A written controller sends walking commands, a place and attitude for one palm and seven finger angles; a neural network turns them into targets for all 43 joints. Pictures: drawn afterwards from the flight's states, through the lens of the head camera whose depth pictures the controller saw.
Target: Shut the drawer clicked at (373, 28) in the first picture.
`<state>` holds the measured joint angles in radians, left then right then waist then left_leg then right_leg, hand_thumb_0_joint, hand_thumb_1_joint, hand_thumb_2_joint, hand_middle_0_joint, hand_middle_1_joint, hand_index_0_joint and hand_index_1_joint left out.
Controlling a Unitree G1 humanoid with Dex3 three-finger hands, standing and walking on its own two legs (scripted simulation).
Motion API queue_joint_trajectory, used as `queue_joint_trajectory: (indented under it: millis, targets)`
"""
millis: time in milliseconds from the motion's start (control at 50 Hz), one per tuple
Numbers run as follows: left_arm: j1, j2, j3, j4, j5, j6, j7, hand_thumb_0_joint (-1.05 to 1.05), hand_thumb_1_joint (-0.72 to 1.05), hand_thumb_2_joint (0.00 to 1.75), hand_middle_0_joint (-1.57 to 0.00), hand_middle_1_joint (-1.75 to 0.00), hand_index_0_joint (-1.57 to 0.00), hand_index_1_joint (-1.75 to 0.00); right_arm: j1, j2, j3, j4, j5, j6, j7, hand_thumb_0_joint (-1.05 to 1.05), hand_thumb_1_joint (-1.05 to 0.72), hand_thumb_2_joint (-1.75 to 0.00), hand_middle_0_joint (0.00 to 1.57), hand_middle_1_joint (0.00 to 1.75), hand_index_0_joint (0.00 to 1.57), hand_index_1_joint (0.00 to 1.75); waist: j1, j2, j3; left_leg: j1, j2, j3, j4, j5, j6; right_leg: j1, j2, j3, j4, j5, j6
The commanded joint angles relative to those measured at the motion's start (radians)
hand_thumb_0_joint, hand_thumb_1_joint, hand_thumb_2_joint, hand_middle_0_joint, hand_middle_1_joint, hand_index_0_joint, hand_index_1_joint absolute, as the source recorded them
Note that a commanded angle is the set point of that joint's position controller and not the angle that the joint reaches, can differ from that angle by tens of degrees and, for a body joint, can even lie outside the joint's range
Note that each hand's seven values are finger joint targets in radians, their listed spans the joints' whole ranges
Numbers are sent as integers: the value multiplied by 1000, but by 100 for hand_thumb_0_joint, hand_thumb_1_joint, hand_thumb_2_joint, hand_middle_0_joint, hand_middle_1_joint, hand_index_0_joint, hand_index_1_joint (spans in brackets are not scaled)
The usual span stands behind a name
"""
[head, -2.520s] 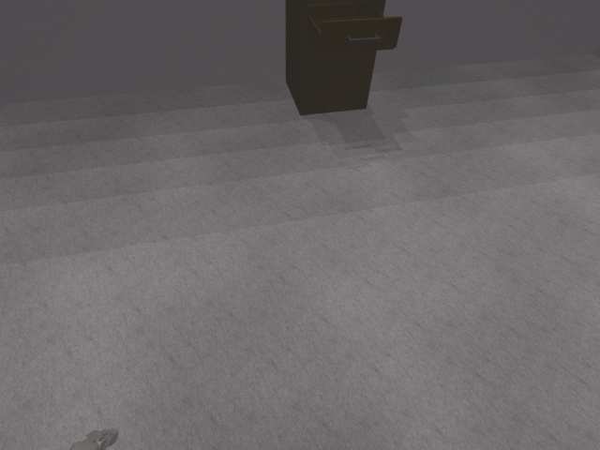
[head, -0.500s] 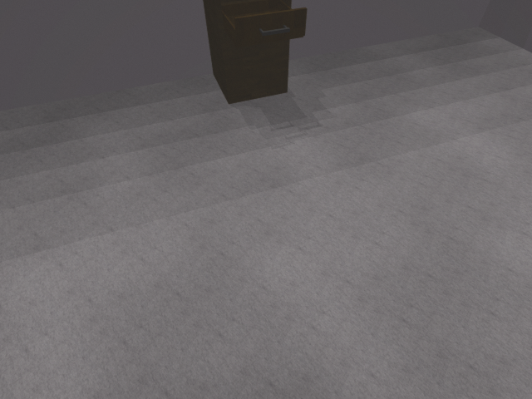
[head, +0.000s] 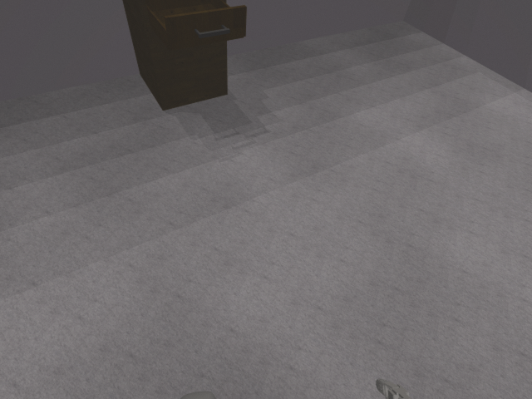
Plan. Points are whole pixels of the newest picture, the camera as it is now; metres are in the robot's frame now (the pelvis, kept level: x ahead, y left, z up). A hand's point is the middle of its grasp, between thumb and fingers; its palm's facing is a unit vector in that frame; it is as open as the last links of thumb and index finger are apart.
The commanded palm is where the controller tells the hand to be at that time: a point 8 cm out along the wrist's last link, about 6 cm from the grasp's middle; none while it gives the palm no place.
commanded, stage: walk to a spot facing it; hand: left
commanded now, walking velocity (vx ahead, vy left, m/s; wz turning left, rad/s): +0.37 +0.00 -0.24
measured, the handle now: (212, 31) +1.57 +0.37 -0.19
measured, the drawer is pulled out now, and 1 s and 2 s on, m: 0.26 0.26 0.26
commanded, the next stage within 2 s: none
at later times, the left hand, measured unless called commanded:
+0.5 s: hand (223, 273) +0.37 +0.11 -0.15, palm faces -0.16 -0.97 -0.16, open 7.4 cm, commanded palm none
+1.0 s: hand (195, 237) +0.46 +0.19 -0.17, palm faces -0.09 -0.99 -0.14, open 7.4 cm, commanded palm none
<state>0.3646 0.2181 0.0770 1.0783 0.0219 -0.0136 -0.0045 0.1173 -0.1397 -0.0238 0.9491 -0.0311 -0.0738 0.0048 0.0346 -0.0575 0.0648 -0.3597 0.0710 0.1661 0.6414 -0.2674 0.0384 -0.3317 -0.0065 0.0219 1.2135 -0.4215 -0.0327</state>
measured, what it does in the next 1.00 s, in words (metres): walks ahead: right foot, then left foot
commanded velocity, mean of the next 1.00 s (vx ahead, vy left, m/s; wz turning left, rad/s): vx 0.38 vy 0.00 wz -0.12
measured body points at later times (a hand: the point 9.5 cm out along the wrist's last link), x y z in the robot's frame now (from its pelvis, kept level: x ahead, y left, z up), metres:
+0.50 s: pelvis +0.22 -0.03 +0.00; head +0.25 -0.04 +0.45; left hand +0.38 +0.17 -0.14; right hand +0.06 -0.21 -0.15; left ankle +0.10 +0.10 -0.64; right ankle +0.26 -0.13 -0.72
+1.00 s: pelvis +0.45 +0.01 +0.02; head +0.46 +0.04 +0.46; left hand +0.46 +0.25 -0.16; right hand +0.46 -0.23 -0.12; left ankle +0.47 +0.09 -0.72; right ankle +0.38 -0.12 -0.62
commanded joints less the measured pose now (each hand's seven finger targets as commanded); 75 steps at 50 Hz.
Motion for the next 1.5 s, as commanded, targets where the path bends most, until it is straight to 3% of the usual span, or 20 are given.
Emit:
queue_joint_trajectory:
  millis: [0, 260, 320, 360, 380, 400, 420, 460, 540, 720, 780, 820, 900, 1000, 1220, 1300, 1320, 1340, 1360, 1480]
  targets:
    - [23, -16, -1, -80, 16, 0, -23, 0, 90, 90, -20, -30, -20, -30, 159, -121, -31, 32, 5, -15, -24, 0, -90, -90, 20, 30, 20, 30, -12, 172, 10, 58, 256, -240, -461, -76, 67, -209, -98, -4, 43, 135, 10]
    - [-360, -15, -22, -181, 12, -2, -34, 0, 90, 90, -20, -30, -20, -30, 408, -144, -34, 156, -2, -16, -24, 0, -90, -90, 20, 30, 20, 30, -109, 142, 52, 347, 254, -67, -426, 353, 93, -250, -85, -125, -517, 217, 22]
    - [-325, -4, -20, -165, 10, -13, -32, 0, 90, 90, -20, -30, -20, -30, 404, -161, -33, 169, -2, -8, -25, 0, -90, -90, 20, 30, 20, 30, -78, 180, 25, 368, 250, -16, -326, 533, 76, -118, -38, -171, -609, 175, -9]
    - [-119, 39, -6, -92, 14, -28, -22, 0, 90, 90, -20, -30, -20, -30, 392, -158, -28, 174, 8, -4, -22, 0, -90, -90, 20, 30, 20, 30, 24, 116, -78, 257, 197, 39, -53, 672, 29, 225, 12, -196, -705, 244, -44]
    - [41, 119, 17, -45, 18, -42, -10, 0, 90, 90, -20, -30, -20, -30, 379, -132, -22, 159, 20, -8, -12, 0, -90, -90, 20, 30, 20, 30, 94, 14, -190, 32, 149, 81, 209, 479, -14, 510, -160, -2, -728, 209, -111]
    - [179, 229, 43, -13, 4, -45, 3, 0, 90, 90, -20, -30, -20, -30, 370, -78, -12, 117, 28, -17, -14, 0, -90, -90, 20, 30, 20, 30, 112, -182, -296, -242, -4, 73, 539, -251, -60, 715, -439, 436, -826, 328, -238]
    - [158, 254, 44, -10, -14, -42, 5, 0, 90, 90, -20, -30, -20, -30, 294, -116, -24, 108, 30, -11, -14, 0, -90, -90, 20, 30, 20, 30, 116, -102, -282, -281, 23, -71, 681, -294, -38, 610, -466, 477, -903, 266, -259]
    - [-13, 149, 20, -49, -14, -41, 13, 0, 90, 90, -20, -30, -20, -30, 204, -98, -36, 92, 20, 1, -12, 0, -90, -90, 20, 30, 20, 30, 44, 41, -66, -322, 102, -144, 691, -124, -32, 335, -399, 311, -964, 175, -197]
    - [-94, 38, -8, -59, 4, -62, 18, 0, 90, 90, -20, -30, -20, -30, 311, -32, -33, 127, 3, 44, -3, 0, -90, -90, 20, 30, 20, 30, -72, -43, -10, -165, 118, -100, 463, -34, -69, 73, -271, 36, -1020, 259, -123]
    - [-29, 106, -1, -30, 6, -62, 9, 0, 90, 90, -20, -30, -20, -30, 81, -73, -36, 23, 8, 23, 32, 0, -90, -90, 20, 30, 20, 30, -30, -75, 43, -73, 66, -31, 46, 41, -54, 126, -260, 20, -989, 199, -108]
    - [-46, 110, 4, -30, 1, -54, 6, 0, 90, 90, -20, -30, -20, -30, 255, -141, -49, 72, 2, 8, 18, 0, -90, -90, 20, 30, 20, 30, -127, 84, -23, 259, 19, 0, -117, 33, -39, 47, -186, -57, -717, 314, -63]
    - [-25, 28, -10, -77, -11, -51, -8, 0, 90, 90, -20, -30, -20, -30, 492, -337, -86, 124, -11, 4, -3, 0, -90, -90, 20, 30, 20, 30, -182, 502, -158, 527, 397, -585, -408, -109, 93, -262, 27, -152, -101, -153, 19]
    - [-100, 25, -6, -49, 6, -39, -20, 0, 90, 90, -20, -30, -20, -30, 263, -173, -38, 76, 1, -9, -23, 0, -90, -90, 20, 30, 20, 30, -82, 160, 16, 259, 318, -334, -439, 18, 72, -315, -118, -17, 64, 106, 16]
    - [-42, -14, -6, -31, 10, 2, -19, 0, 90, 90, -20, -30, -20, -30, 256, -132, -32, 96, 15, -24, -28, 0, -90, -90, 20, 30, 20, 30, -24, 158, 9, 232, 243, -115, -482, 169, 72, -294, -132, -45, -45, 230, 57]
    - [-339, -39, -14, -138, 5, -14, -23, 0, 90, 90, -20, -30, -20, -30, 427, -95, -34, 193, 2, -11, -27, 0, -90, -90, 20, 30, 20, 30, -100, 185, 98, 357, 242, -25, -436, 394, 86, -260, -91, -155, -529, 262, 24]
    - [-97, 6, 2, -70, 10, -36, -16, 0, 90, 90, -20, -30, -20, -30, 383, -125, -40, 198, 8, -5, -29, 0, -90, -90, 20, 30, 20, 30, 30, 145, -43, 337, 209, 27, -105, 696, 43, 114, 2, -217, -667, 245, -29]
    - [70, 73, 22, -19, 16, -50, -8, 0, 90, 90, -20, -30, -20, -30, 370, -118, -40, 191, 18, -7, -20, 0, -90, -90, 20, 30, 20, 30, 104, 74, -153, 176, 165, 53, 145, 564, 7, 380, -79, -113, -686, 263, -67]
    - [194, 195, 53, 6, 14, -57, 6, 0, 90, 90, -20, -30, -20, -30, 411, -48, -28, 157, 32, -13, -14, 0, -90, -90, 20, 30, 20, 30, 118, -173, -294, -124, 16, 69, 495, -84, -40, 634, -382, 331, -786, 277, -177]
    - [188, 230, 53, 9, -11, -49, 11, 0, 90, 90, -20, -30, -20, -30, 348, -67, -28, 123, 35, -3, -15, 0, -90, -90, 20, 30, 20, 30, 101, -134, -261, -225, -15, -63, 709, -293, -25, 570, -479, 494, -917, 261, -237]
    - [-91, 25, -8, -40, 2, -70, 21, 0, 90, 90, -20, -30, -20, -30, 324, -16, -35, 139, 2, 45, -5, 0, -90, -90, 20, 30, 20, 30, -68, -10, -38, -156, 117, -131, 557, -8, -52, 54, -299, 49, -1030, 199, -112]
